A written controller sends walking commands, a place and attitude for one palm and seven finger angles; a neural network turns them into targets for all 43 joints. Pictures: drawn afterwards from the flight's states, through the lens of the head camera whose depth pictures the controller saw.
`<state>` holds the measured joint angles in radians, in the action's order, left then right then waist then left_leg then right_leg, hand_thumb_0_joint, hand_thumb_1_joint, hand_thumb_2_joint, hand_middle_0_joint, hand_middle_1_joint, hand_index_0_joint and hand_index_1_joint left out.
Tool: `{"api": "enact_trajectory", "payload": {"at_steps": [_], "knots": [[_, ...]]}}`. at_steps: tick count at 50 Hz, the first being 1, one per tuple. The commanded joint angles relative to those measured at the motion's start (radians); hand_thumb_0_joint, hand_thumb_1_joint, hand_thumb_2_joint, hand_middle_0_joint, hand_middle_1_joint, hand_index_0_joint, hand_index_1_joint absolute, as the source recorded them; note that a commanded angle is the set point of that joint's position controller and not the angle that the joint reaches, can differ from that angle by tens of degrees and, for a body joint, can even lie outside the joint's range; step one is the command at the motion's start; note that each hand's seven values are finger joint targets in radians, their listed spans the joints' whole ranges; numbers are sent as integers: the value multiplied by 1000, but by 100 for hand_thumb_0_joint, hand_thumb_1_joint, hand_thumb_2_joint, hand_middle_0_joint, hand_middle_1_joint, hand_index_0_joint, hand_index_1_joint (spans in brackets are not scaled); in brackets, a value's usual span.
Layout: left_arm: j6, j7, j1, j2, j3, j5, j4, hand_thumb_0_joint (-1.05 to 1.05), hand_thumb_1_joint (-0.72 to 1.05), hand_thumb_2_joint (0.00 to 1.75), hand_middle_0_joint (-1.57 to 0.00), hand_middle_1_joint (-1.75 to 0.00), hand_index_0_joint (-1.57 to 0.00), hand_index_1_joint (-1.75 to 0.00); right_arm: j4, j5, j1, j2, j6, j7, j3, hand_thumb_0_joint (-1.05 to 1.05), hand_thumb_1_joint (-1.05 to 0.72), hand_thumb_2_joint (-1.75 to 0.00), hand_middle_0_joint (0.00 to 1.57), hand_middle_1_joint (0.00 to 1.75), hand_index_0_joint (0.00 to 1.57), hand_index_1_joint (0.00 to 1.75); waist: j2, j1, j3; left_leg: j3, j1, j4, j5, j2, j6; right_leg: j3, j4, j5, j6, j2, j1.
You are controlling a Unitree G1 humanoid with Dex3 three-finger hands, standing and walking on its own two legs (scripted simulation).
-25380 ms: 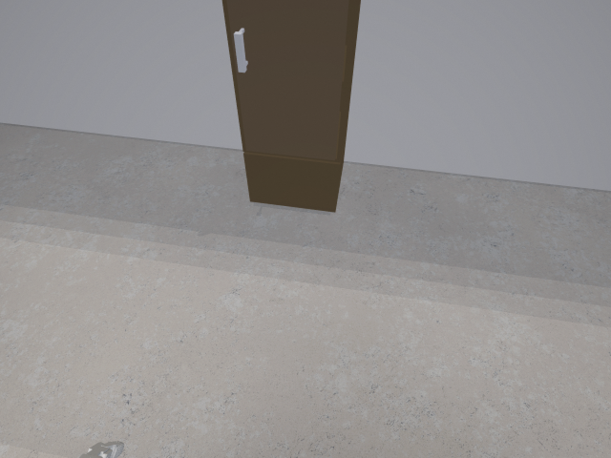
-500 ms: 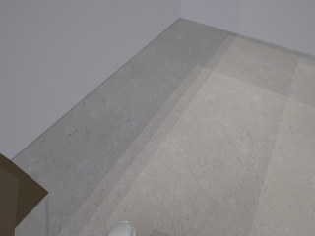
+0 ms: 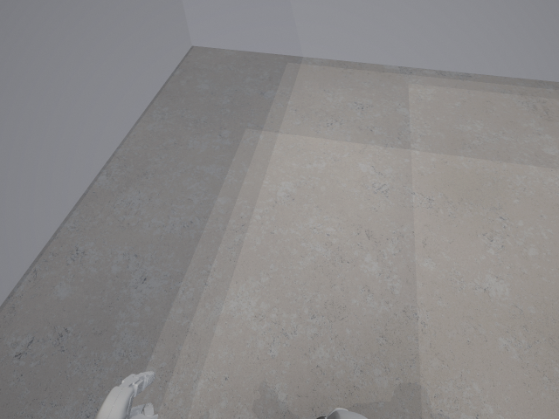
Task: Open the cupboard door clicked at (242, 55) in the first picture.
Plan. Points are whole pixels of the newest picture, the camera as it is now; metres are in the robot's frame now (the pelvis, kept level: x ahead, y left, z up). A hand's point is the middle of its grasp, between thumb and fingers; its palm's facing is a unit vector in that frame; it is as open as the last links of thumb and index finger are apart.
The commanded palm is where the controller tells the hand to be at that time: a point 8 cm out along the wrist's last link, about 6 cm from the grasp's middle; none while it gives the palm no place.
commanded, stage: walk to a spot facing it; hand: left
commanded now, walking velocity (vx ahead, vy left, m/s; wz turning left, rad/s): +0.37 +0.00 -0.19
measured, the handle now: out of the picture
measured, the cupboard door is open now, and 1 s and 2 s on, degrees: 52 52 52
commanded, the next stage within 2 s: turn to face it in 0.76 s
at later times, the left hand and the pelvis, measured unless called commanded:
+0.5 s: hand (186, 346) +0.26 +0.18 -0.17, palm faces -0.07 -0.98 -0.19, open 7.3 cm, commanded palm none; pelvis +0.23 -0.01 +0.00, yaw -7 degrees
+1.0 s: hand (251, 257) +0.45 +0.07 -0.17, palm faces -0.01 -0.99 -0.14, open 7.3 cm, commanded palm none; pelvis +0.46 -0.09 +0.01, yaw -3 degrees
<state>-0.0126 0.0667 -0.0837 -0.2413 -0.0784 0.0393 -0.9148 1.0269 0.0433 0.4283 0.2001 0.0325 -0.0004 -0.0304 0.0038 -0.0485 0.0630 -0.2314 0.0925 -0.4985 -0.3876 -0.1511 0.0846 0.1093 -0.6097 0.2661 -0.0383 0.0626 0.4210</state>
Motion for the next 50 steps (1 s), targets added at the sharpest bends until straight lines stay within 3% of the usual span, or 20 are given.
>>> {"api": "enact_trajectory", "payload": {"at_steps": [1, 4, 7, 12, 15, 16, 18, 19, 21, 23, 26, 31, 32, 33, 34, 35, 37, 40, 46, 50], "knots": [[-23, -52, -434, -265, -66, -29, -83, 0, 90, 90, -20, -30, -20, -30, -145, -31, -168, 91, 22, 4, -27, 0, -90, -90, 20, 30, 20, 30, -282, 233, -173, 110, 661, -705, -253, 70, -54, -678, 379, 136, -220, 390, -649], [-31, -71, -207, -123, -24, -27, -37, 0, 90, 90, -20, -30, -20, -30, -89, -18, -173, 87, 18, -2, -36, 0, -90, -90, 20, 30, 20, 30, -170, 103, -65, 215, 592, -675, -24, -37, -45, -390, 364, -29, -184, 281, -377], [-51, -69, -158, -90, -16, -18, -45, 0, 90, 90, -20, -30, -20, -30, -42, -14, -92, 30, -1, 6, -30, 0, -90, -90, 20, 30, 20, 30, -134, 37, -64, 158, 432, -465, 25, -9, -32, -227, 368, -179, -164, 207, -258], [-64, -60, -186, -96, -21, -20, -88, 0, 90, 90, -20, -30, -20, -30, -74, -15, -168, 13, 14, 23, -32, 0, -90, -90, 20, 30, 20, 30, -91, 41, -15, 125, 348, -175, 156, 33, -36, -207, 376, -97, -148, 182, -249], [-58, -58, -180, -95, -19, -27, -100, 0, 90, 90, -20, -30, -20, -30, -55, -13, -121, 52, 29, 19, -37, 0, -90, -90, 20, 30, 20, 30, -32, 0, -12, 84, 144, -29, 236, 76, -49, -176, 286, -63, -106, 135, -183], [-56, -57, -178, -72, -16, -25, -98, 0, 90, 90, -20, -30, -20, -30, -26, -11, -35, 87, 37, 11, -48, 0, -90, -90, 20, 30, 20, 30, 44, -38, -44, 137, -13, 15, 202, 55, -74, -147, 121, -114, -81, 83, -102], [-58, -48, -177, 4, 5, -29, -44, 0, 90, 90, -20, -30, -20, -30, 23, 12, 213, 251, 37, -11, -82, 0, -90, -90, 20, 30, 20, 30, 330, -114, -160, 704, -259, 247, -5, -340, -263, -22, -477, 304, -2, -111, 215], [-63, -49, -115, -11, 3, -17, -19, 0, 90, 90, -20, -30, -20, -30, 17, 6, 177, 240, 27, -10, -76, 0, -90, -90, 20, 30, 20, 30, 201, -106, -102, 727, -136, 281, -152, -361, -296, -102, -618, 304, -19, -58, 264], [-58, -41, -79, -20, -3, -12, -31, 0, 90, 90, -20, -30, -20, -30, -24, 1, 26, 142, 36, -14, -52, 0, -90, -90, 20, 30, 20, 30, 223, -40, -2, 605, 29, 322, -163, -297, -247, -144, -699, 122, -6, 30, 327], [-41, -27, -105, 8, -2, -9, -44, 0, 90, 90, -20, -30, -20, -30, -30, 0, -30, 110, 53, -20, -40, 0, -90, -90, 20, 30, 20, 30, 108, 11, -9, 419, 69, 323, 27, -245, -214, -131, -560, 69, 14, 60, 259], [-26, -21, -120, 46, 11, -15, -47, 0, 90, 90, -20, -30, -20, -30, -27, -1, -76, 125, 49, -13, -49, 0, -90, -90, 20, 30, 20, 30, 140, 35, -32, 189, 134, 311, 116, -171, -187, -42, -205, 47, 28, 51, 54], [-29, -27, -259, -12, -10, -10, -97, 0, 90, 90, -20, -30, -20, -30, -19, -8, -121, 131, 16, 3, -53, 0, -90, -90, 20, 30, 20, 30, 19, 111, -34, 103, 278, 139, -148, -88, -128, 31, 36, -16, 29, -25, -285], [-34, -34, -340, -68, -25, -6, -119, 0, 90, 90, -20, -30, -20, -30, -25, -15, -138, 98, 14, 5, -46, 0, -90, -90, 20, 30, 20, 30, -77, 156, -40, 37, 384, -48, -164, -8, -94, -85, 127, 133, -1, 48, -398], [-42, -46, -441, -177, -50, -5, -143, 0, 90, 90, -20, -30, -20, -30, -53, -26, -155, 27, 11, 15, -30, 0, -90, -90, 20, 30, 20, 30, -353, 206, -45, -21, 586, -359, -218, 112, -61, -464, 337, 373, -101, 268, -503], [-39, -58, -472, -204, -47, -19, -142, 0, 90, 90, -20, -30, -20, -30, -91, -26, -216, 48, 11, 16, -33, 0, -90, -90, 20, 30, 20, 30, -332, 216, -49, 103, 632, -585, -251, 90, -75, -674, 498, 478, -177, 378, -472], [-45, -67, -422, -168, -37, -18, -140, 0, 90, 90, -20, -30, -20, -30, -86, -24, -257, 62, 16, 13, -43, 0, -90, -90, 20, 30, 20, 30, -309, 181, 0, 178, 682, -702, -135, 53, -78, -672, 488, 411, -187, 366, -422], [-52, -78, -297, -60, -9, -15, -113, 0, 90, 90, -20, -30, -20, -30, -51, -19, -225, 52, 18, 11, -41, 0, -90, -90, 20, 30, 20, 30, -175, 100, -15, 222, 611, -640, 10, -15, -69, -388, 430, 112, -148, 313, -348], [-77, -76, -291, -13, 8, -15, -133, 0, 90, 90, -20, -30, -20, -30, -14, -19, -173, -11, 0, 13, -29, 0, -90, -90, 20, 30, 20, 30, -104, 55, -33, 167, 493, -473, 68, 11, -51, -155, 388, -318, -124, 253, -316], [-81, -83, -313, -32, 23, -21, -180, 0, 90, 90, -20, -30, -20, -30, -32, -31, -238, -31, 2, 23, -11, 0, -90, -90, 20, 30, 20, 30, -128, 62, -38, 96, 421, -181, 183, 87, -75, 17, 283, -721, -73, 216, -446], [-60, -93, -265, -58, 14, -28, -151, 0, 90, 90, -20, -30, -20, -30, -10, -21, -110, 49, -1, 9, -22, 0, -90, -90, 20, 30, 20, 30, -90, -28, -96, 87, 132, -39, 415, 129, -119, 95, -13, -801, 3, 195, -362]]}}
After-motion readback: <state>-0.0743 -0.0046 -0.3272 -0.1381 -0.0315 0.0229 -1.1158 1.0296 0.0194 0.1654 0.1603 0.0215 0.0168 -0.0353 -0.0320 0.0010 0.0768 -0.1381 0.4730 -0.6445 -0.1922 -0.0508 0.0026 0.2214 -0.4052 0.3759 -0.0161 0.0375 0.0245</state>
